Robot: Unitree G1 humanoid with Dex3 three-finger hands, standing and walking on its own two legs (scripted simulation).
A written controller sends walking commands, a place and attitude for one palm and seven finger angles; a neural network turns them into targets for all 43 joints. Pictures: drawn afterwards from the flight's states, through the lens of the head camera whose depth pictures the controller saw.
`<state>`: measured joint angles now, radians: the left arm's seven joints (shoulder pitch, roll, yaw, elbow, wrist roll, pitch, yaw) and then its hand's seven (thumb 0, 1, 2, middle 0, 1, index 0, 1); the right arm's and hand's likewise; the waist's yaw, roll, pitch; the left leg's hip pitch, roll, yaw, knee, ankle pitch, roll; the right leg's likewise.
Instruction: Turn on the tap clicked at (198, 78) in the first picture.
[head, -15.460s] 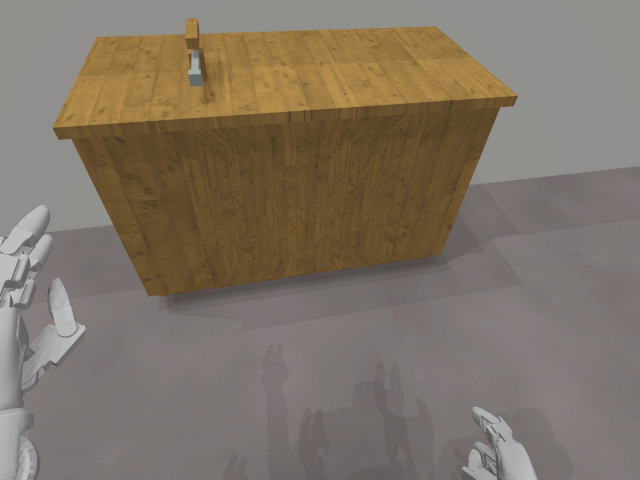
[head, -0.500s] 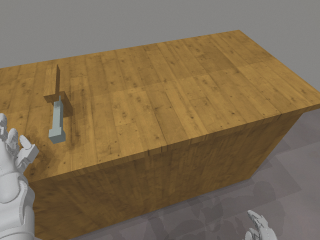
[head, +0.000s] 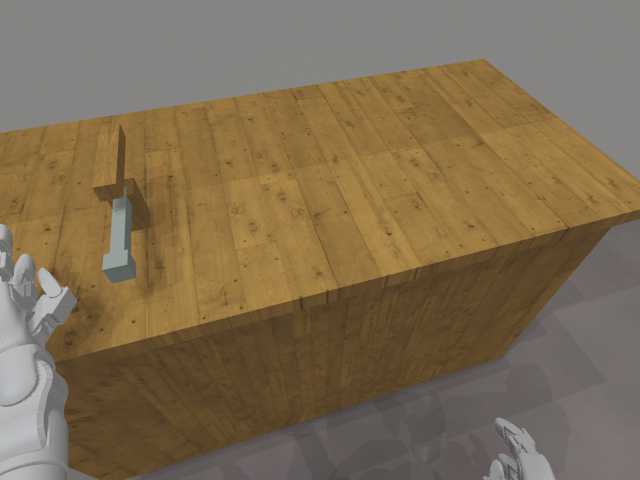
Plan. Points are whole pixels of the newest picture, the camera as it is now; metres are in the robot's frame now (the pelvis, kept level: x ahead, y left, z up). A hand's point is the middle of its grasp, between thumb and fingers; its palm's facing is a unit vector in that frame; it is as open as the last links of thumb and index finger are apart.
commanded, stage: push the lever round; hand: left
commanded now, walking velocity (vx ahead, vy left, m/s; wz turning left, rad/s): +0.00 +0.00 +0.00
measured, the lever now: (119, 266) +0.33 +0.28 +0.09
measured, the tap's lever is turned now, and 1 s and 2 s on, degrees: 0 11 41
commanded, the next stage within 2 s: none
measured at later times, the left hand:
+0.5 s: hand (101, 285) +0.31 +0.29 +0.09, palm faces +0.58 -0.81 -0.07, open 7.8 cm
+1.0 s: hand (134, 276) +0.32 +0.26 +0.09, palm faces +0.63 -0.77 -0.06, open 7.8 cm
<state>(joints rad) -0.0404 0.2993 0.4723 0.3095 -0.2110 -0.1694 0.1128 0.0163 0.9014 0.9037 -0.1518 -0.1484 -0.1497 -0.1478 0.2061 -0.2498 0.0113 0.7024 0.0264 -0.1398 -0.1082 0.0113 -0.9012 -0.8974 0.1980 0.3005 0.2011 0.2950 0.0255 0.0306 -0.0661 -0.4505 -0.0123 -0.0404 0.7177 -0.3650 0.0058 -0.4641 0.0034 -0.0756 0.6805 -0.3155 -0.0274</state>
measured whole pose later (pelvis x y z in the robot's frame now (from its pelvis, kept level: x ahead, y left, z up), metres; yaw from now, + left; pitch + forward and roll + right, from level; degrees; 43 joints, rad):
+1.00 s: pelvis +0.00 -0.01 +0.00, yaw +0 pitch +5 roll -1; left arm -0.10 0.17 0.30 0.25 -0.11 -0.12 0.36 0.01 0.90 0.90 -0.15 -0.15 -0.15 -0.15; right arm 0.18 -0.24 0.01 0.69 0.00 -0.09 -0.08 0.01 -0.90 -0.90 0.20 0.30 0.20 0.29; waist 0.02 0.03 -0.07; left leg -0.44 -0.01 -0.05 0.71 -0.37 0.00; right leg -0.45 0.00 -0.08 0.68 -0.32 -0.03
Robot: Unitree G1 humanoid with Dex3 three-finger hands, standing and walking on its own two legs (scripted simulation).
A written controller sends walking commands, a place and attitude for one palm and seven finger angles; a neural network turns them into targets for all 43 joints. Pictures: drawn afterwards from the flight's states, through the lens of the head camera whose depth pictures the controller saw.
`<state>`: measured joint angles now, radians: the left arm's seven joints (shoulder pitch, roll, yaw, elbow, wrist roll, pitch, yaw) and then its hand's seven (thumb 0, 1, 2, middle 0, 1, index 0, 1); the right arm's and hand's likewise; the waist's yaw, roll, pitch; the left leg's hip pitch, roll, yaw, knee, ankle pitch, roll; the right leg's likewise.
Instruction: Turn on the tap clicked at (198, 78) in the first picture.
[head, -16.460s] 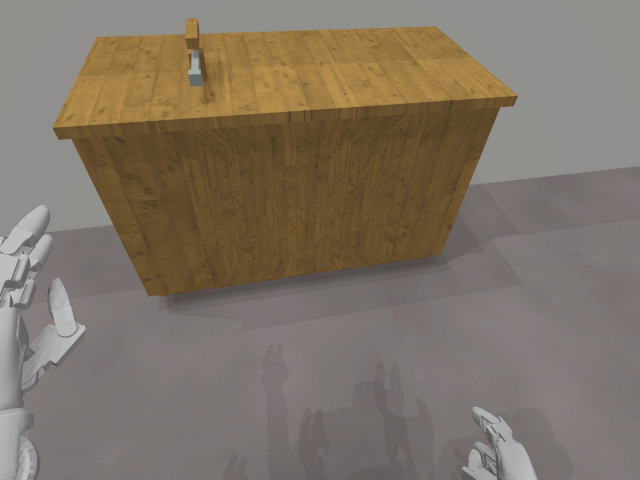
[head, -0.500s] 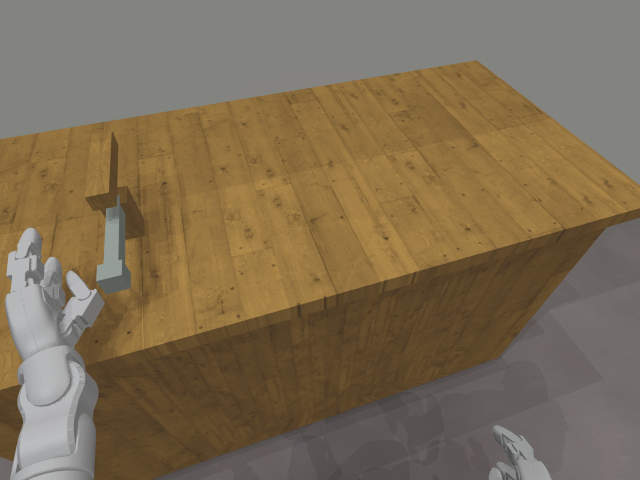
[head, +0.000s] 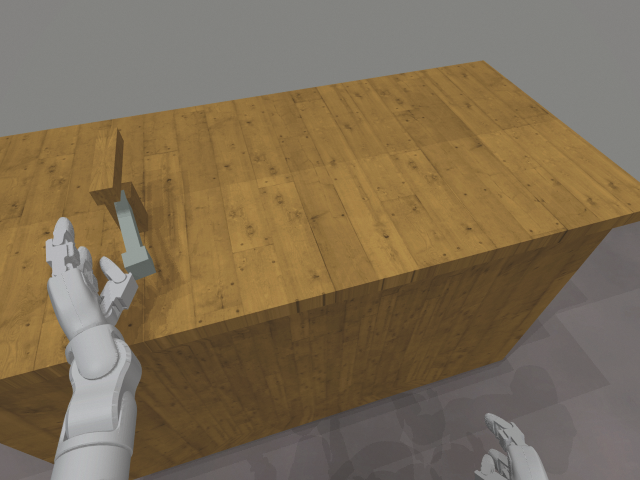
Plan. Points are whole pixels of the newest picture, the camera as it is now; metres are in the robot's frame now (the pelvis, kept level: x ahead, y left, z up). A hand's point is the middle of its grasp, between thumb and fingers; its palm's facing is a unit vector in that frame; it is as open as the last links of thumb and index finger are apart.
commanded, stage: push the lever round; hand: left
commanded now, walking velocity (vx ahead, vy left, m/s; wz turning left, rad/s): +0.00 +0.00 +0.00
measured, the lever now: (139, 263) +0.34 +0.26 +0.09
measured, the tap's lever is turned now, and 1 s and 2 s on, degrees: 11 41 66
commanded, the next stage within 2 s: none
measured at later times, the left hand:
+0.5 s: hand (166, 266) +0.34 +0.23 +0.09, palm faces +0.70 -0.71 -0.06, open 7.6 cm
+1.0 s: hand (189, 250) +0.37 +0.21 +0.09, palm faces +0.76 -0.64 -0.07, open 7.7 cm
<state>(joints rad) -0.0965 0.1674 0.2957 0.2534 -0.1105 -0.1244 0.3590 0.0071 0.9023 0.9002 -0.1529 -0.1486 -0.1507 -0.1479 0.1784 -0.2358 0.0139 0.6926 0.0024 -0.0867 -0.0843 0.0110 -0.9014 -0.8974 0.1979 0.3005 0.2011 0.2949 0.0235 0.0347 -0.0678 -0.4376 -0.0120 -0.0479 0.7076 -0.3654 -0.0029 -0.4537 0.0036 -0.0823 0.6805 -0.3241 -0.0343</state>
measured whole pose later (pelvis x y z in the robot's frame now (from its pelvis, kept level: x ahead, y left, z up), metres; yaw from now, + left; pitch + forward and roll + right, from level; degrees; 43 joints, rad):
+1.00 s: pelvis +0.00 +0.00 +0.00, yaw +0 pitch +6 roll +0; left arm -0.32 0.00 0.19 0.40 0.03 -0.01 0.77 0.00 0.91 0.90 -0.15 -0.15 -0.15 -0.15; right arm 0.14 -0.20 -0.01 0.73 -0.05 0.02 -0.04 0.01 -0.90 -0.90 0.20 0.30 0.20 0.29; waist 0.01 0.03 -0.09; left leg -0.44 -0.01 -0.05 0.70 -0.36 -0.01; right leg -0.45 0.01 -0.08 0.67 -0.32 -0.04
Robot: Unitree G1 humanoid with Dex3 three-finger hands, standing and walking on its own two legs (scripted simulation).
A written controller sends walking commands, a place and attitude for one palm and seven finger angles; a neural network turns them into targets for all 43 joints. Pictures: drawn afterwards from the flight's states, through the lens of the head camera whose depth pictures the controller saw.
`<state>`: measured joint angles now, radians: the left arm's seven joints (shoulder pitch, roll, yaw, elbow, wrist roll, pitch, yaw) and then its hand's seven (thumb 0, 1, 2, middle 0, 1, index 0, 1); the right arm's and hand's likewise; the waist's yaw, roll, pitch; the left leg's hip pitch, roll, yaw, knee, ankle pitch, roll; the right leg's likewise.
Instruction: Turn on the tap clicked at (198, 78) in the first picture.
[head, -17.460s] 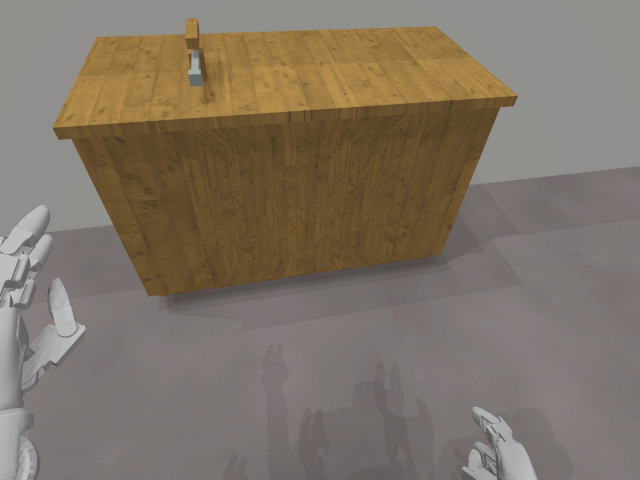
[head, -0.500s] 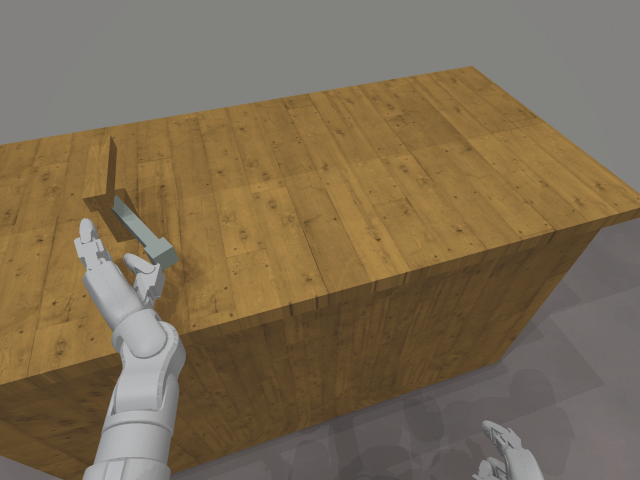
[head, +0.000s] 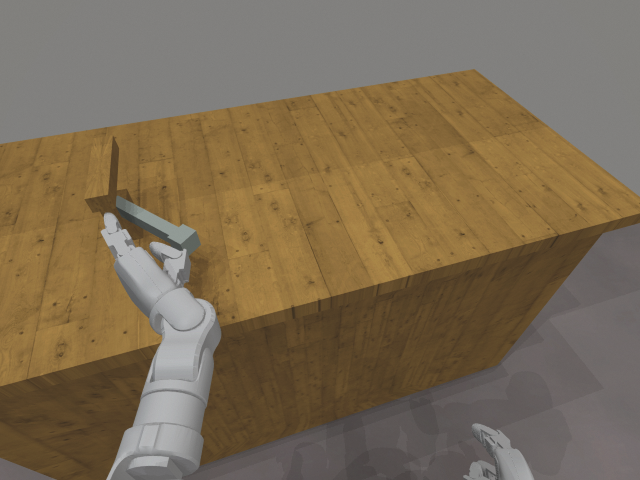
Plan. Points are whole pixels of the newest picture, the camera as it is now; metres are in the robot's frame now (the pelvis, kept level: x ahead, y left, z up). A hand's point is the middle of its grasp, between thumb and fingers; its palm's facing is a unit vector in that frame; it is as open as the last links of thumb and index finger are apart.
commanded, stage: push the lever round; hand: left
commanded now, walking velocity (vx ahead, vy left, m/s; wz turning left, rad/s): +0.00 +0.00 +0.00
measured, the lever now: (184, 241) +0.39 +0.21 +0.09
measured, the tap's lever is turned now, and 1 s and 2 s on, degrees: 41 66 86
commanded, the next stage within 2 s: lift the hand up off the lever in 1.34 s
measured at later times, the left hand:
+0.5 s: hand (206, 238) +0.40 +0.19 +0.08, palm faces +0.82 -0.56 -0.11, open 7.7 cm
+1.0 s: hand (216, 229) +0.42 +0.18 +0.08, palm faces +0.85 -0.51 -0.12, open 8.1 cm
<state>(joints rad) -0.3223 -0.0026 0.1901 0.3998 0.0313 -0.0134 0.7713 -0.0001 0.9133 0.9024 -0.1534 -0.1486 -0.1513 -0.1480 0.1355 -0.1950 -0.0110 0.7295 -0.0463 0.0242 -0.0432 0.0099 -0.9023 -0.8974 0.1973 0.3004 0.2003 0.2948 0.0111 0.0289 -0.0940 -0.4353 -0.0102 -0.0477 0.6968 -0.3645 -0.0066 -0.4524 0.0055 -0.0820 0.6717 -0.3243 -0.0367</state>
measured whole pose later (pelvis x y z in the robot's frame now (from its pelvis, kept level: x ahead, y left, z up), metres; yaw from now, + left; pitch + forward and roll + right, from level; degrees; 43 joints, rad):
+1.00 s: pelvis -0.01 -0.02 -0.01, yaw +1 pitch +11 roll +0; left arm -0.69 0.00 0.36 0.80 0.13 -0.06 0.99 0.01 0.93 0.91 -0.15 -0.15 -0.05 -0.11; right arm 0.20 -0.21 -0.04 0.80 -0.10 0.01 0.02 0.01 -0.90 -0.90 0.20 0.30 0.20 0.29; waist -0.05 0.03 -0.13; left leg -0.57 0.00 -0.07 0.75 -0.37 -0.03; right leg -0.59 0.02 -0.10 0.73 -0.33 -0.06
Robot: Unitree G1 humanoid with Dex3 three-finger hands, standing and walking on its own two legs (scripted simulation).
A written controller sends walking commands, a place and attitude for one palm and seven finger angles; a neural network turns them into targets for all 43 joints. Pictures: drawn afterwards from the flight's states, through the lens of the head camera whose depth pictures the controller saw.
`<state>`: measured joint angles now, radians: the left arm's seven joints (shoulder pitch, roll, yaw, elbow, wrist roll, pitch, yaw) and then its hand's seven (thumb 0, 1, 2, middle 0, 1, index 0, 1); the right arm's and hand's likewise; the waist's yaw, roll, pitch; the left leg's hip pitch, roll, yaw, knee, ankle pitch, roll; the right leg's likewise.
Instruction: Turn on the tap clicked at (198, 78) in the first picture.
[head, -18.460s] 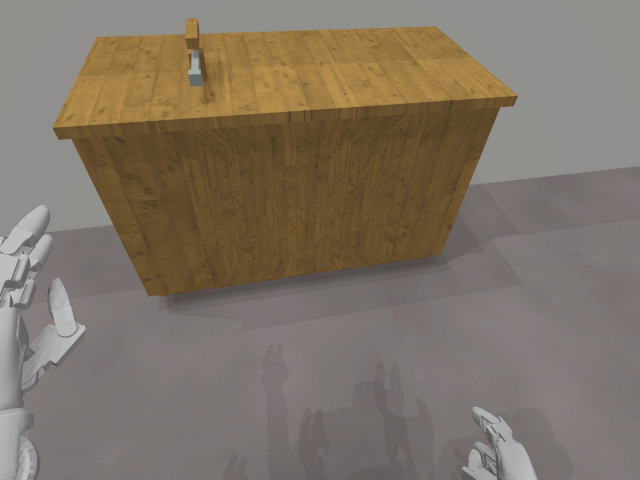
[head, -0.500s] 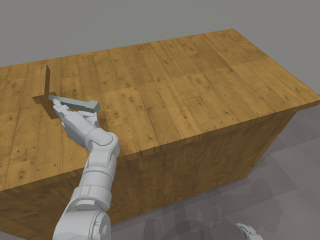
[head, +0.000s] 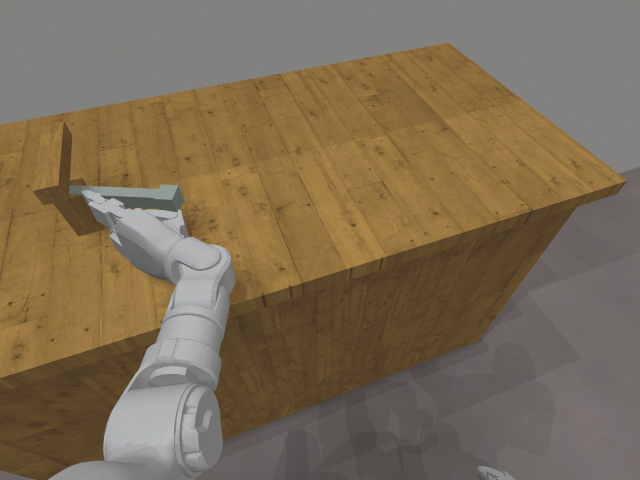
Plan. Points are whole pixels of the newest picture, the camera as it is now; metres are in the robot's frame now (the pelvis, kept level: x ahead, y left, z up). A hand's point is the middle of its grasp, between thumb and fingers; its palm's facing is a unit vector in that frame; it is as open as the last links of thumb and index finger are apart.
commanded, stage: push the lever round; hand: left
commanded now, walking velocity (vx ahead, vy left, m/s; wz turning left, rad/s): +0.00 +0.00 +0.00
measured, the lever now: (169, 199) +0.46 +0.21 +0.10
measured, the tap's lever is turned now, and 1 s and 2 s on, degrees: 66 86 86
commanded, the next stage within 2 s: lift the hand up off the lever in 0.34 s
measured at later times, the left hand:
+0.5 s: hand (188, 206) +0.45 +0.19 +0.09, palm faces +0.86 -0.49 -0.13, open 8.5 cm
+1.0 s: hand (184, 206) +0.45 +0.19 +0.10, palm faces +0.86 -0.50 -0.12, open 8.3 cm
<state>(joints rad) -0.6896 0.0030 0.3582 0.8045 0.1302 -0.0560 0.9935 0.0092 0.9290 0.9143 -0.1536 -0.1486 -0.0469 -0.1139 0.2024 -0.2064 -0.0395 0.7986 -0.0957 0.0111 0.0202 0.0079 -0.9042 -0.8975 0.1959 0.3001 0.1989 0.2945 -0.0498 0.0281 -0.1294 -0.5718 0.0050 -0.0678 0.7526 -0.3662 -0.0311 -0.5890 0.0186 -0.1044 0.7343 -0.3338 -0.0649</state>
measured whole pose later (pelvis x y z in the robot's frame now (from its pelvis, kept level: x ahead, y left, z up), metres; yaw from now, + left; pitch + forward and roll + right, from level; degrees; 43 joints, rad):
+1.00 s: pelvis -0.01 +0.00 +0.00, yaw -1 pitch +11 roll +0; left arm -0.79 0.06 0.50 0.91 0.16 -0.05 1.00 0.02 0.90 0.90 -0.15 -0.15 -0.02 -0.10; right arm 0.25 -0.21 -0.04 0.80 -0.11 -0.02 0.02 0.01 -0.90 -0.90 0.20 0.30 0.20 0.29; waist -0.10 0.03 -0.13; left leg -0.59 0.02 -0.05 0.75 -0.36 -0.03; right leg -0.62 0.03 -0.08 0.73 -0.31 -0.07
